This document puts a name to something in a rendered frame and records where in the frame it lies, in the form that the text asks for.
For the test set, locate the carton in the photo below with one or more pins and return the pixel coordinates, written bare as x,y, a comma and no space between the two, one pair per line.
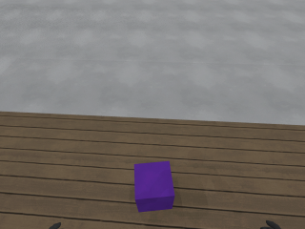
153,186

